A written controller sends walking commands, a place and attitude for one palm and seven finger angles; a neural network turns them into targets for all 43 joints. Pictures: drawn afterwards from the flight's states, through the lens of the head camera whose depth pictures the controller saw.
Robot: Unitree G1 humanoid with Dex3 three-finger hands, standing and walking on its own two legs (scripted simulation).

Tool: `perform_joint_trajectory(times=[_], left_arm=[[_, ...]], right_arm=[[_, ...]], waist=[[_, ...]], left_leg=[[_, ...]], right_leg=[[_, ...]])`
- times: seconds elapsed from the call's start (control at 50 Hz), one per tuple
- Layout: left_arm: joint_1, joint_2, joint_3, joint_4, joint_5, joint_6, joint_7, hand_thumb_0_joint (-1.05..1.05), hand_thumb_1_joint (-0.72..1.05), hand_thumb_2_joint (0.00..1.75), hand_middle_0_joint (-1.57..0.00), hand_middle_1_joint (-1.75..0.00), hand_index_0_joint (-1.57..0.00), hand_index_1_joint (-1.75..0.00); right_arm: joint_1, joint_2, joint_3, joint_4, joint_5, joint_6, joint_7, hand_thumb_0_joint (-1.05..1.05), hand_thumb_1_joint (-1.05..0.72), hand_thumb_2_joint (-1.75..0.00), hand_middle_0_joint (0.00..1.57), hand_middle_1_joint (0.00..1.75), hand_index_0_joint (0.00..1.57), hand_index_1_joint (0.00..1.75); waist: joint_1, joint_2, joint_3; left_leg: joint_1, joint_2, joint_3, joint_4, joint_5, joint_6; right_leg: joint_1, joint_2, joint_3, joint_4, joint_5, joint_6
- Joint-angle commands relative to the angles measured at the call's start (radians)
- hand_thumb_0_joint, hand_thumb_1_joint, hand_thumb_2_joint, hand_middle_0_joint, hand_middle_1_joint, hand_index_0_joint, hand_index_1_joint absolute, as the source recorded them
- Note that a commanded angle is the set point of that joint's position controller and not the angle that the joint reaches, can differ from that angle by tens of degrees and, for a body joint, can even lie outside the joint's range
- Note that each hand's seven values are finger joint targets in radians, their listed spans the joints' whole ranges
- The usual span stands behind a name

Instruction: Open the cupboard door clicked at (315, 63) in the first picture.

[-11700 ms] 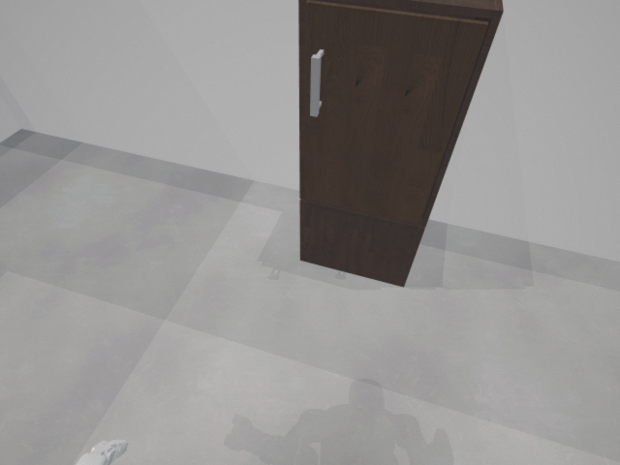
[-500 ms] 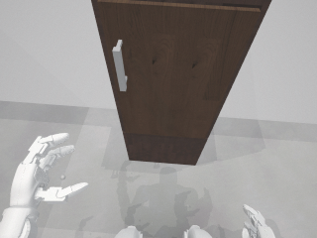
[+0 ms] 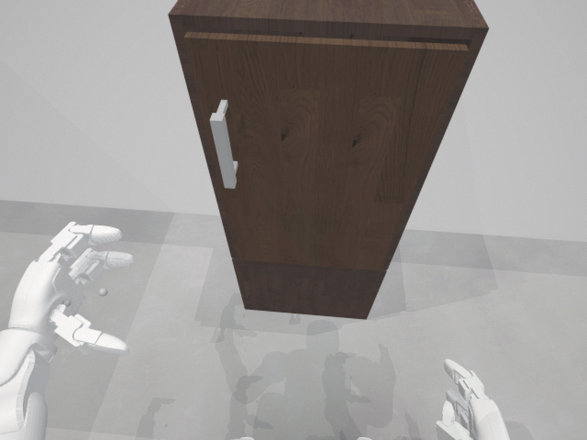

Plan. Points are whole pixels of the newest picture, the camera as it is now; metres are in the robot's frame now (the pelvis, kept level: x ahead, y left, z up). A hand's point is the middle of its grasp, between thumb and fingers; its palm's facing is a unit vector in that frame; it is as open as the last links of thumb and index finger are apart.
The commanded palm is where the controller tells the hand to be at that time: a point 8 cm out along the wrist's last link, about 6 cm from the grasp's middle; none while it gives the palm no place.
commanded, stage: raise the hand with hooked fingers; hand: left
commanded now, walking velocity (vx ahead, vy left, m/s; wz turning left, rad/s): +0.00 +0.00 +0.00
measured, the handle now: (227, 146) +0.55 +0.16 +0.07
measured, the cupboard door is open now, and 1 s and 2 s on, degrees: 0 0 0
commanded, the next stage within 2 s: move the hooked fingers beside the handle in 0.64 s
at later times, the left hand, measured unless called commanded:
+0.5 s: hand (94, 271) +0.29 +0.27 +0.09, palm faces +0.04 -1.00 -0.04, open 13.9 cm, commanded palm +0.26 +0.32 +0.09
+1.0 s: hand (112, 250) +0.32 +0.26 +0.09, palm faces -0.02 -1.00 -0.02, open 14.0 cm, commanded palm +0.30 +0.31 +0.09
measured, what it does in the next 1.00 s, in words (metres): stands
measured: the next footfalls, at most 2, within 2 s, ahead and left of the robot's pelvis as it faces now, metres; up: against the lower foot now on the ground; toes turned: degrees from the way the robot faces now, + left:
none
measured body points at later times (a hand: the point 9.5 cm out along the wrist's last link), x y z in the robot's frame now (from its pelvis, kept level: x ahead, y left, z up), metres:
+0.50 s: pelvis -0.01 +0.00 +0.01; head +0.03 +0.01 +0.46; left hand +0.28 +0.32 +0.09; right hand +0.13 -0.26 -0.07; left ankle -0.01 +0.12 -0.70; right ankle +0.02 -0.11 -0.70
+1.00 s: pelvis -0.01 +0.01 +0.00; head +0.03 +0.01 +0.45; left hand +0.32 +0.31 +0.09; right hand +0.13 -0.24 -0.08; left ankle -0.01 +0.12 -0.70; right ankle +0.02 -0.11 -0.70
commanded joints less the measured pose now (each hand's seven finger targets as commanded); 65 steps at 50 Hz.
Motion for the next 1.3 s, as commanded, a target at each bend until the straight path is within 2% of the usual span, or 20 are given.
perform_joint_trajectory(times=[0.0, 0.12, 0.18, 0.28, 0.36, 0.46, 0.48, 0.54, 0.56, 0.68, 0.72, 0.78, 0.9, 0.96, 0.98, 1.08, 1.12, 1.16, 1.18, 1.28], left_arm=[[-0.279, 0.302, 0.156, -0.207, -0.045, -0.104, -0.006, 0.00, -0.50, 0.30, -0.30, -1.20, -0.30, -1.20], [-0.318, 0.296, 0.131, -0.029, -0.041, -0.041, -0.063, 0.00, -0.50, 0.30, -0.30, -1.20, -0.30, -1.20], [-0.283, 0.268, 0.109, 0.012, -0.048, -0.015, -0.091, 0.00, -0.50, 0.30, -0.30, -1.20, -0.30, -1.20], [-0.299, 0.341, 0.182, -0.084, -0.050, -0.071, -0.058, 0.00, -0.50, 0.30, -0.30, -1.20, -0.30, -1.20], [-0.316, 0.315, 0.174, -0.089, -0.041, -0.108, -0.024, 0.00, -0.50, 0.30, -0.30, -1.20, -0.30, -1.20], [-0.329, 0.302, 0.140, -0.083, -0.020, -0.100, -0.033, 0.00, -0.50, 0.30, -0.30, -1.20, -0.30, -1.20], [-0.326, 0.307, 0.142, -0.076, -0.025, -0.095, -0.039, 0.00, -0.50, 0.30, -0.30, -1.20, -0.30, -1.20], [-0.322, 0.295, 0.138, -0.054, -0.036, -0.082, -0.056, 0.00, -0.50, 0.30, -0.30, -1.20, -0.30, -1.20], [-0.323, 0.291, 0.143, -0.041, -0.045, -0.079, -0.058, 0.00, -0.50, 0.30, -0.30, -1.20, -0.30, -1.20], [-0.365, 0.304, 0.137, -0.047, -0.040, -0.089, -0.062, 0.00, -0.50, 0.30, -0.30, -1.20, -0.30, -1.20], [-0.356, 0.294, 0.127, -0.043, -0.032, -0.087, -0.061, 0.00, -0.50, 0.30, -0.30, -1.20, -0.30, -1.20], [-0.519, 0.268, 0.074, -0.019, -0.024, -0.087, -0.053, 0.00, -0.50, 0.30, -0.30, -1.20, -0.30, -1.20], [-0.584, 0.312, 0.087, 0.041, 0.011, -0.093, -0.032, 0.00, -0.50, 0.30, -0.30, -1.20, -0.30, -1.20], [-0.615, 0.283, 0.061, 0.072, 0.024, -0.094, -0.014, 0.00, -0.50, 0.30, -0.30, -1.20, -0.30, -1.20], [-0.608, 0.303, 0.081, 0.083, 0.019, -0.095, -0.012, 0.00, -0.50, 0.30, -0.30, -1.20, -0.30, -1.20], [-0.611, 0.306, 0.092, 0.116, 0.030, -0.091, 0.012, 0.00, -0.50, 0.30, -0.30, -1.20, -0.30, -1.20], [-0.630, 0.283, 0.068, 0.134, 0.036, -0.089, 0.020, 0.00, -0.50, 0.30, -0.30, -1.20, -0.30, -1.20], [-0.641, 0.294, 0.084, 0.135, 0.042, -0.099, 0.032, 0.00, -0.50, 0.30, -0.30, -1.20, -0.30, -1.20], [-0.638, 0.329, 0.115, 0.150, 0.039, -0.102, 0.034, 0.00, -0.50, 0.30, -0.30, -1.20, -0.30, -1.20], [-0.693, 0.325, 0.104, 0.159, 0.044, -0.130, 0.028, 0.00, -0.50, 0.30, -0.30, -1.20, -0.30, -1.20]], right_arm=[[-0.019, -0.146, -0.059, -0.117, 0.001, -0.054, -0.017, 0.00, -0.90, -0.90, 0.20, 0.30, 0.20, 0.30], [-0.010, -0.161, -0.064, -0.105, 0.012, -0.038, -0.021, 0.00, -0.90, -0.90, 0.20, 0.30, 0.20, 0.30], [-0.013, -0.166, -0.064, -0.127, 0.014, -0.035, -0.016, 0.00, -0.90, -0.90, 0.20, 0.30, 0.20, 0.30], [-0.006, -0.164, -0.070, -0.139, 0.000, -0.035, -0.003, 0.00, -0.90, -0.90, 0.20, 0.30, 0.20, 0.30], [-0.005, -0.154, -0.070, -0.131, 0.001, -0.034, -0.003, 0.00, -0.90, -0.90, 0.20, 0.30, 0.20, 0.30], [-0.006, -0.155, -0.068, -0.126, 0.003, -0.035, -0.012, 0.00, -0.90, -0.90, 0.20, 0.30, 0.20, 0.30], [-0.001, -0.159, -0.068, -0.125, 0.000, -0.034, -0.013, 0.00, -0.90, -0.90, 0.20, 0.30, 0.20, 0.30], [-0.009, -0.160, -0.068, -0.126, 0.005, -0.035, -0.018, 0.00, -0.90, -0.90, 0.20, 0.30, 0.20, 0.30], [-0.010, -0.160, -0.067, -0.124, 0.006, -0.036, -0.020, 0.00, -0.90, -0.90, 0.20, 0.30, 0.20, 0.30], [-0.010, -0.163, -0.061, -0.123, 0.001, -0.040, -0.018, 0.00, -0.90, -0.90, 0.20, 0.30, 0.20, 0.30], [-0.012, -0.157, -0.061, -0.124, 0.003, -0.040, -0.016, 0.00, -0.90, -0.90, 0.20, 0.30, 0.20, 0.30], [-0.004, -0.163, -0.058, -0.105, 0.004, -0.038, -0.028, 0.00, -0.90, -0.90, 0.20, 0.30, 0.20, 0.30], [0.012, -0.165, -0.059, -0.089, 0.001, -0.033, -0.030, 0.00, -0.90, -0.90, 0.20, 0.30, 0.20, 0.30], [0.017, -0.160, -0.060, -0.087, 0.001, -0.026, -0.026, 0.00, -0.90, -0.90, 0.20, 0.30, 0.20, 0.30], [0.026, -0.166, -0.061, -0.090, -0.001, -0.022, -0.023, 0.00, -0.90, -0.90, 0.20, 0.30, 0.20, 0.30], [0.045, -0.165, -0.065, -0.098, -0.005, 0.002, -0.009, 0.00, -0.90, -0.90, 0.20, 0.30, 0.20, 0.30], [0.053, -0.163, -0.066, -0.095, -0.001, 0.014, -0.003, 0.00, -0.90, -0.90, 0.20, 0.30, 0.20, 0.30], [0.062, -0.163, -0.071, -0.094, -0.003, 0.023, 0.000, 0.00, -0.90, -0.90, 0.20, 0.30, 0.20, 0.30], [0.068, -0.170, -0.072, -0.097, -0.006, 0.030, 0.000, 0.00, -0.90, -0.90, 0.20, 0.30, 0.20, 0.30], [0.085, -0.165, -0.074, -0.086, -0.006, 0.053, 0.002, 0.00, -0.90, -0.90, 0.20, 0.30, 0.20, 0.30]], waist=[[-0.008, 0.066, -0.268], [-0.021, 0.032, -0.203], [-0.008, -0.003, -0.186], [0.011, 0.002, -0.248], [-0.001, 0.060, -0.215], [-0.008, 0.111, -0.219], [-0.012, 0.064, -0.215], [-0.014, 0.043, -0.212], [-0.016, 0.004, -0.202], [-0.008, 0.063, -0.204], [-0.011, 0.067, -0.207], [-0.051, 0.027, -0.162], [-0.036, 0.070, -0.242], [-0.038, 0.079, -0.254], [-0.030, 0.047, -0.269], [-0.018, 0.050, -0.289], [-0.033, 0.034, -0.279], [-0.031, 0.036, -0.295], [-0.024, 0.003, -0.303], [-0.037, 0.033, -0.326]], left_leg=[[0.074, -0.032, -0.015, -0.132, 0.359, 0.011], [0.060, -0.031, -0.005, -0.160, 0.310, 0.015], [0.049, -0.034, -0.006, -0.170, 0.298, 0.016], [0.063, -0.034, -0.004, -0.169, 0.345, 0.016], [0.073, -0.033, -0.002, -0.185, 0.302, 0.012], [0.100, -0.032, -0.005, -0.196, 0.285, 0.013], [0.093, -0.030, -0.009, -0.192, 0.290, 0.016], [0.084, -0.031, -0.008, -0.196, 0.260, 0.016], [0.074, -0.030, -0.012, -0.197, 0.247, 0.015], [0.093, -0.031, -0.018, -0.194, 0.279, 0.010], [0.095, -0.031, -0.018, -0.197, 0.267, 0.010], [0.087, -0.028, -0.028, -0.193, 0.214, 0.012], [0.101, -0.030, -0.034, -0.189, 0.236, 0.006], [0.102, -0.030, -0.034, -0.185, 0.255, 0.003], [0.100, -0.029, -0.036, -0.179, 0.285, 0.004], [0.085, -0.028, -0.028, -0.172, 0.357, 0.001], [0.077, -0.026, -0.020, -0.174, 0.345, 0.002], [0.066, -0.028, -0.013, -0.173, 0.335, 0.004], [0.055, -0.028, -0.013, -0.166, 0.350, 0.008], [0.050, -0.030, 0.002, -0.153, 0.373, 0.013]], right_leg=[[0.239, 0.037, 0.066, -0.096, 0.298, -0.012], [0.226, 0.030, 0.075, -0.140, 0.266, -0.006], [0.230, 0.030, 0.074, -0.149, 0.241, -0.011], [0.271, 0.034, 0.078, -0.131, 0.286, -0.013], [0.231, 0.036, 0.073, -0.140, 0.233, -0.012], [0.210, 0.036, 0.067, -0.145, 0.211, -0.015], [0.221, 0.039, 0.067, -0.145, 0.216, -0.016], [0.215, 0.037, 0.069, -0.155, 0.192, -0.011], [0.210, 0.038, 0.067, -0.159, 0.179, -0.009], [0.203, 0.042, 0.062, -0.140, 0.202, -0.019], [0.195, 0.041, 0.060, -0.143, 0.189, -0.016], [0.138, 0.045, 0.059, -0.148, 0.139, -0.013], [0.150, 0.038, 0.059, -0.129, 0.151, -0.017], [0.146, 0.036, 0.057, -0.123, 0.173, -0.016], [0.172, 0.041, 0.057, -0.115, 0.202, -0.019], [0.192, 0.042, 0.057, -0.099, 0.274, -0.019], [0.178, 0.041, 0.057, -0.105, 0.275, -0.012], [0.193, 0.039, 0.065, -0.106, 0.280, -0.009], [0.220, 0.044, 0.068, -0.099, 0.301, -0.013], [0.237, 0.043, 0.084, -0.097, 0.352, -0.010]])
